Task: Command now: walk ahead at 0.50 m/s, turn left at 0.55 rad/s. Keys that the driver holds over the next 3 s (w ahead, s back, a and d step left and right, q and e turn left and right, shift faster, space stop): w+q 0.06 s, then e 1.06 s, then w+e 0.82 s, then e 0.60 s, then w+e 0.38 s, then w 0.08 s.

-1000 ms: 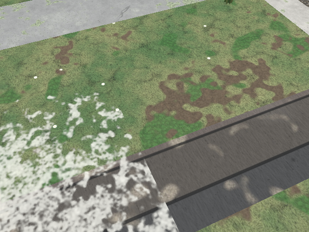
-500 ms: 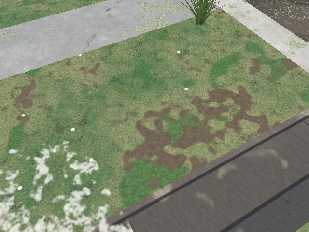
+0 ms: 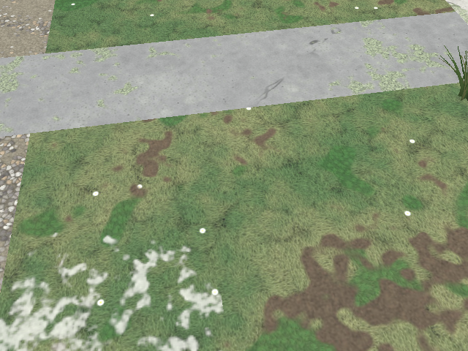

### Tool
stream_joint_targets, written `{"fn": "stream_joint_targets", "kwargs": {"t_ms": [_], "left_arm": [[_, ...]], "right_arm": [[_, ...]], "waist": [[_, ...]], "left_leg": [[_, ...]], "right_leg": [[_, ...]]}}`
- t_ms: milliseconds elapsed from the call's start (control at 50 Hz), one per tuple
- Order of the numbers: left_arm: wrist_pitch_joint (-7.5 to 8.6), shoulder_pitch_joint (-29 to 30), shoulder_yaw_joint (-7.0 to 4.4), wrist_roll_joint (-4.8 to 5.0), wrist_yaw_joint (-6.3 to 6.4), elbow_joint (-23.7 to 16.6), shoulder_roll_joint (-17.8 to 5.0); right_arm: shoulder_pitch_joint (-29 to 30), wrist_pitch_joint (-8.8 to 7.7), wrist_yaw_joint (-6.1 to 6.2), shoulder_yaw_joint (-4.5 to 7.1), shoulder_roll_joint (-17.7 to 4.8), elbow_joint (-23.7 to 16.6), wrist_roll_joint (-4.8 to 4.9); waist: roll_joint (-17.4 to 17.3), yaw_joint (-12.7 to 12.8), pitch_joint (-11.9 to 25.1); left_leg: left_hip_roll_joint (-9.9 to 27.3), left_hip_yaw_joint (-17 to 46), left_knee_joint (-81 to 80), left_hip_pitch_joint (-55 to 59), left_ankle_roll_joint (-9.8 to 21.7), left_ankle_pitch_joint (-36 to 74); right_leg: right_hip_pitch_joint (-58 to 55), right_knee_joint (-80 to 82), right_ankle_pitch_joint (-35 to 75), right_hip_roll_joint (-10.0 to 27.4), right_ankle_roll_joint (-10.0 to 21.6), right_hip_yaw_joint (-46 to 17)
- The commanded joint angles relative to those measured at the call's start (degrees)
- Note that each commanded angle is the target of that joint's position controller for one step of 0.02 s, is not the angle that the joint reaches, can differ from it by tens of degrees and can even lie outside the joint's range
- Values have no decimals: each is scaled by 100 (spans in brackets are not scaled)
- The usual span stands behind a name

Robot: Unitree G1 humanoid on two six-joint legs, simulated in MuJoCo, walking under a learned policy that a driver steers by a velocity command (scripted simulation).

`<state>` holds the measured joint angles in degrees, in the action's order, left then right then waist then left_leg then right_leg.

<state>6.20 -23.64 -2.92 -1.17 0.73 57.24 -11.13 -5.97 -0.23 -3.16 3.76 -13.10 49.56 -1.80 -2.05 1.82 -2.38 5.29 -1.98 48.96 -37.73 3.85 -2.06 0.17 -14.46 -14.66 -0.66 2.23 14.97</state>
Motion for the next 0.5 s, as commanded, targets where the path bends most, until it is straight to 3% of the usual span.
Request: {"fn": "stream_joint_targets", "kwargs": {"t_ms": [20,60,100,120,140,160,180,200,220,240,260,280,300,360,440,500], "left_arm": [[66,-36,-133,-4,45,-273,-779],[-2,-200,-155,-12,74,-208,-842],[-90,-353,-134,-28,93,-72,-829],[-131,-387,-140,-26,97,-11,-892],[-170,-367,-125,-8,89,23,-906],[-194,-308,-76,63,66,9,-828],[-198,-348,48,152,40,-231,-402],[-268,-1075,84,442,35,-195,-209],[-333,-421,-68,329,90,-192,-685],[-321,-53,-26,276,76,-287,-456],[-343,-2,-23,167,83,-197,-368],[-424,-10,-64,33,65,-148,-393],[-522,-242,-78,-54,38,-69,-330],[-690,-354,-138,-21,-4,-91,-212],[-841,280,-192,-76,-27,-397,-318],[-902,738,-156,-98,-87,-645,-287]], "right_arm": [[633,-51,-77,-75,-59,-525,-11],[821,-54,-88,-65,-126,-633,-36],[616,-100,-26,-63,-82,-560,-102],[213,-147,22,-44,-105,-409,-131],[-491,-236,71,4,-186,-137,-158],[-1279,-345,137,59,-355,157,-244],[-1933,-430,234,161,-910,277,-328],[-1959,-378,293,248,-1298,277,-59],[-1736,-322,336,222,-1152,181,111],[-1162,-347,356,109,-820,169,133],[-804,-355,369,-6,-443,160,124],[-608,-365,411,-67,-276,155,150],[-476,-360,443,-83,-264,121,138],[-535,-444,469,-47,-480,85,116],[-599,-358,551,-67,-401,65,83],[-773,-275,595,-30,-506,93,64]], "waist": [[606,-23,-363],[608,22,-396],[664,-61,-370],[775,-200,-173],[747,-468,194],[544,-839,664],[-289,-947,1553],[-1099,-657,2689],[-10,-706,2303],[-241,-526,1431],[-4,-302,729],[-75,-148,418],[-146,-4,401],[-147,178,596],[-460,82,344],[-453,-74,279]], "left_leg": [[-52,-317,-727,144,90,143],[-143,-462,-1016,202,221,-214],[-490,-599,-1356,749,374,-724],[-715,-630,-1512,1233,468,-878],[-890,-550,-1933,2026,574,-592],[-677,-324,-2493,3332,683,498],[976,1085,-1970,5020,966,3153],[2426,2834,-2107,6092,1951,5291],[1976,1909,-2246,5326,1668,5419],[1775,1288,-2550,4570,1423,4804],[1446,888,-2876,3767,1031,4033],[1209,566,-3081,3256,785,3588],[1109,278,-3185,2861,683,3475],[1067,-136,-3275,2607,769,3497],[1035,-427,-3430,2584,820,1872],[1181,-463,-3471,2710,883,1043]], "right_leg": [[162,602,2275,1635,541,-414],[-243,397,2678,1727,518,-264],[-374,-246,4581,1706,500,-147],[-420,-800,5472,1672,475,-145],[-331,-1625,5530,1567,408,-145],[299,-2683,4567,1360,247,-67],[1590,-4420,998,944,75,-106],[2674,-6200,-2360,-4,-108,-863],[2714,-6145,-1855,163,-78,-1730],[2946,-5846,-1577,337,-61,-1720],[2859,-5373,-1285,500,-72,-1675],[2650,-5061,-1015,564,-89,-1662],[2308,-5064,-808,491,-126,-1547],[2174,-5112,-435,328,-189,-1428],[2713,-4476,-16,460,-237,-1356],[2714,-3763,10,499,-240,-1237]]}}
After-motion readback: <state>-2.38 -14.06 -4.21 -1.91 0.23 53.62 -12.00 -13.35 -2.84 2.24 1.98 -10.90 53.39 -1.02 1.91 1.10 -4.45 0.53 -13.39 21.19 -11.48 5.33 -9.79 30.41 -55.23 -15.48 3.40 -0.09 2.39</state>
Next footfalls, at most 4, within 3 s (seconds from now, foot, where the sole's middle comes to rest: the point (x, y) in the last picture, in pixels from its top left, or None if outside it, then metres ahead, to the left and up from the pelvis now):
0.16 left None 0.24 0.11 -0.78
0.72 right None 0.21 -0.08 -0.78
1.22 left None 0.26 0.11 -0.78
1.72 right None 0.31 -0.26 -0.78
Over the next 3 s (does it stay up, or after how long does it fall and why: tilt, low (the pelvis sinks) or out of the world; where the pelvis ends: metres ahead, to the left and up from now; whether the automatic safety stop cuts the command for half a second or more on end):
stays up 0.44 -0.45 0.00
